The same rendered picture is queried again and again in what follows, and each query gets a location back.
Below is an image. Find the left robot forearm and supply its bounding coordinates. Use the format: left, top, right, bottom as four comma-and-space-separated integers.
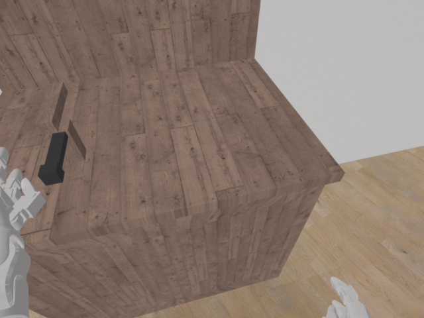
0, 229, 31, 318

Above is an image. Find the tap lever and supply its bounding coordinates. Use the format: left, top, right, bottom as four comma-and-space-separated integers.
38, 132, 68, 186

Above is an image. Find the counter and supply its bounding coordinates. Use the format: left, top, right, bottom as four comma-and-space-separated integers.
0, 0, 345, 318

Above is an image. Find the right robot hand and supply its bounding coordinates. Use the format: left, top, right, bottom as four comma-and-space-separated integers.
322, 277, 370, 318

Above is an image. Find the left robot hand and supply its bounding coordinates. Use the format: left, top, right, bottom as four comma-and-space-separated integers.
0, 147, 46, 234

